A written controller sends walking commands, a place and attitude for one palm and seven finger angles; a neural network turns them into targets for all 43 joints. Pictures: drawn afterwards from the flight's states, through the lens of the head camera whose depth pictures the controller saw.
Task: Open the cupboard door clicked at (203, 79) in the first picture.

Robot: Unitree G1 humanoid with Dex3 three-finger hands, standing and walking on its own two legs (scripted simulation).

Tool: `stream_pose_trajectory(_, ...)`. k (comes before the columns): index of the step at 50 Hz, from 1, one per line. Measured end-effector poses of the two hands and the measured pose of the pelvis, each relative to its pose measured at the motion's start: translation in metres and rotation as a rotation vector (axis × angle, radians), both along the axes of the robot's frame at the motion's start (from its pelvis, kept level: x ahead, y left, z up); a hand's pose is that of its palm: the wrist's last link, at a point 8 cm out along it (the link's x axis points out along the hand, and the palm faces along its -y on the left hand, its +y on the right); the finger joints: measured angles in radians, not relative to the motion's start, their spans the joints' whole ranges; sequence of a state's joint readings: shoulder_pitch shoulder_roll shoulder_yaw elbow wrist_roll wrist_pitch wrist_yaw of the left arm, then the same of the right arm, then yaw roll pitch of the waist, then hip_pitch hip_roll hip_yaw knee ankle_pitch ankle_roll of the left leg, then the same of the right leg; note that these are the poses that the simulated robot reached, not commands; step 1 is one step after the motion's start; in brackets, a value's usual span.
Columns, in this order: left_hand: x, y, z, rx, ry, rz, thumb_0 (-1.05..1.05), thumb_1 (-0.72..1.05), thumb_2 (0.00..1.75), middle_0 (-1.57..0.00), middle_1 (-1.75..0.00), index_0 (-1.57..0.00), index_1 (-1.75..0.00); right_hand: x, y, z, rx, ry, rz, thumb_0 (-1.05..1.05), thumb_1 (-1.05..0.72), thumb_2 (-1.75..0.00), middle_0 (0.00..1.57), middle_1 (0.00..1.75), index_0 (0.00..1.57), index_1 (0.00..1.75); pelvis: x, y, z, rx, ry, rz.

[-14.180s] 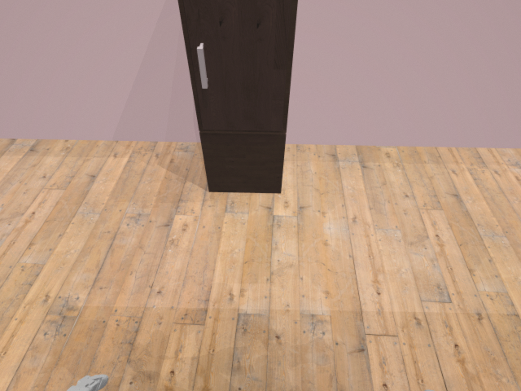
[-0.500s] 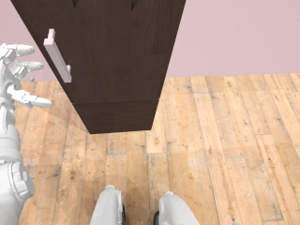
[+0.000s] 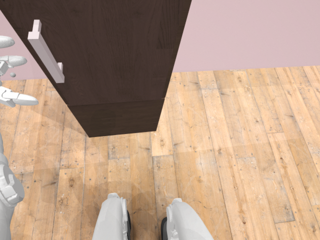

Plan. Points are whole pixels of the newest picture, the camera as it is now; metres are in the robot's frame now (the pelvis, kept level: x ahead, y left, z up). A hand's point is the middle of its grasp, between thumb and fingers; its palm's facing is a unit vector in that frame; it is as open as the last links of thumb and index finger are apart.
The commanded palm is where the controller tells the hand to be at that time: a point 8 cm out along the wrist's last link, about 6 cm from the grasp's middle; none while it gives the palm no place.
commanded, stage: move the hooked fingers beside the handle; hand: left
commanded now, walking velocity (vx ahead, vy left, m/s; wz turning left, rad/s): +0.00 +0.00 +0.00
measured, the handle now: (49, 54) +0.53 +0.24 +0.06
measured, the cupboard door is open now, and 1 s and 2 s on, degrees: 0 0 0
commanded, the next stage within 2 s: slide the fingers in behind the handle in 0.88 s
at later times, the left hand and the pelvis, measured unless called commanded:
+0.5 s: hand (14, 73) +0.47 +0.29 +0.08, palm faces +0.10 -0.99 -0.05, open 14.0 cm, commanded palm +0.45 +0.33 +0.06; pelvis +0.00 +0.00 +0.01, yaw +1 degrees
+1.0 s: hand (18, 76) +0.47 +0.29 +0.07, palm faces +0.13 -0.99 -0.03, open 14.0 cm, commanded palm +0.45 +0.32 +0.06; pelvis +0.00 +0.00 +0.00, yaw +0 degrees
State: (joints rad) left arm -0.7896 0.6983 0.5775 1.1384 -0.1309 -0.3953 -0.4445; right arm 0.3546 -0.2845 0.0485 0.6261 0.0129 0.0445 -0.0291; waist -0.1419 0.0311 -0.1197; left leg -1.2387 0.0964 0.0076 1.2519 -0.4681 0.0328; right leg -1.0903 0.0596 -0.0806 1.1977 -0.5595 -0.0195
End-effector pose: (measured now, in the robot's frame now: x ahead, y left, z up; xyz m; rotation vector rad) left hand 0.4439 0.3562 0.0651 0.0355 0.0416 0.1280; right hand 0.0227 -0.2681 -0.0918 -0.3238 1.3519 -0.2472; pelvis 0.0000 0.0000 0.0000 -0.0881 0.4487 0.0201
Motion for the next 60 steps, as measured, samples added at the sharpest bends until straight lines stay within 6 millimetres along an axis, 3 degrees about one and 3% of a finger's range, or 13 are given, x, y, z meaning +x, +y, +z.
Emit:
stream_pose_trajectory(6, -0.003, -0.006, 0.009, 0.005, -0.035, -0.037, -0.02, -0.50, 0.30, -0.30, -1.20, -0.30, -1.20, 0.011, 0.003, 0.002, 0.000, -0.008, 0.022, 0.01, -0.91, -0.90, 0.20, 0.30, 0.20, 0.30, 0.001, 0.003, 0.003, -0.005, -0.009, 0.017)
stream_pose_trajectory(15, 0.003, -0.020, -0.007, -0.032, 0.013, -0.027, -0.02, -0.50, 0.30, -0.30, -1.20, -0.31, -1.20, 0.027, 0.004, 0.006, -0.014, -0.079, 0.043, 0.01, -0.90, -0.90, 0.20, 0.30, 0.21, 0.30, -0.001, 0.005, 0.003, -0.002, -0.011, 0.013)
stream_pose_trajectory(24, -0.003, -0.009, 0.014, 0.021, -0.044, -0.014, -0.02, -0.50, 0.30, -0.30, -1.20, -0.30, -1.20, 0.018, 0.006, 0.003, 0.014, -0.046, 0.024, 0.01, -0.91, -0.90, 0.20, 0.30, 0.20, 0.30, 0.001, 0.004, 0.005, 0.001, -0.023, 0.010)
stream_pose_trajectory(32, -0.012, -0.014, -0.002, -0.021, 0.020, -0.026, -0.02, -0.50, 0.30, -0.30, -1.20, -0.30, -1.20, 0.015, 0.005, 0.003, 0.012, -0.035, 0.032, 0.01, -0.90, -0.90, 0.20, 0.30, 0.21, 0.30, -0.001, 0.001, 0.006, 0.003, -0.025, 0.018)
stream_pose_trajectory(37, -0.005, -0.017, 0.006, 0.000, -0.071, -0.008, -0.02, -0.50, 0.30, -0.30, -1.20, -0.30, -1.20, 0.015, -0.001, 0.001, -0.011, -0.042, 0.031, 0.01, -0.90, -0.90, 0.20, 0.30, 0.21, 0.30, -0.003, -0.001, 0.001, 0.000, -0.020, 0.016)
stream_pose_trajectory(41, -0.001, -0.020, 0.008, -0.001, -0.043, -0.028, -0.02, -0.50, 0.30, -0.30, -1.20, -0.30, -1.20, 0.014, -0.003, 0.002, -0.010, -0.045, 0.023, 0.01, -0.91, -0.90, 0.20, 0.30, 0.20, 0.30, -0.004, -0.001, 0.002, 0.000, -0.022, 0.015)
stream_pose_trajectory(47, -0.004, -0.018, 0.001, -0.012, 0.019, -0.021, -0.02, -0.50, 0.30, -0.30, -1.20, -0.31, -1.20, 0.012, -0.003, 0.002, -0.001, -0.054, 0.016, 0.01, -0.91, -0.90, 0.20, 0.30, 0.20, 0.30, -0.003, -0.002, 0.003, 0.005, -0.022, 0.006)
stream_pose_trajectory(55, -0.006, -0.016, 0.010, 0.013, -0.062, -0.016, -0.02, -0.50, 0.30, -0.30, -1.20, -0.30, -1.20, 0.010, -0.003, -0.003, 0.005, -0.030, 0.020, 0.01, -0.91, -0.90, 0.20, 0.30, 0.20, 0.30, -0.003, -0.003, 0.000, 0.003, -0.018, 0.011)
stream_pose_trajectory(60, -0.004, -0.026, 0.000, -0.014, 0.006, -0.056, -0.02, -0.50, 0.30, -0.30, -1.20, -0.30, -1.20, 0.012, -0.001, -0.003, 0.008, -0.034, 0.022, 0.01, -0.91, -0.90, 0.20, 0.30, 0.20, 0.30, -0.003, -0.003, 0.001, 0.002, -0.019, 0.017)
